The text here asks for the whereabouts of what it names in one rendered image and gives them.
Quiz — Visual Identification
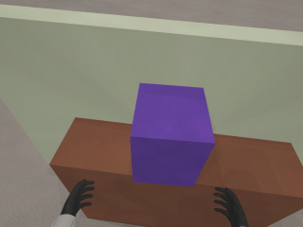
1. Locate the robot left hand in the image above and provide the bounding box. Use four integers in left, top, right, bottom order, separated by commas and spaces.
61, 179, 95, 217

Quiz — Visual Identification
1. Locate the carton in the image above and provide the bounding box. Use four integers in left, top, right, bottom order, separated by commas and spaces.
130, 82, 216, 187

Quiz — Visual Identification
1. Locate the pedestal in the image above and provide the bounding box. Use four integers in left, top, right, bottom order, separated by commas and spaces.
49, 117, 303, 227

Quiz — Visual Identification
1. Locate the left robot forearm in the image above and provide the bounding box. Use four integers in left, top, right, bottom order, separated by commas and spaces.
51, 214, 77, 227

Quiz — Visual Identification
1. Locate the robot right hand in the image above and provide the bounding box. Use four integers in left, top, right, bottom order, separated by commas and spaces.
213, 187, 249, 227

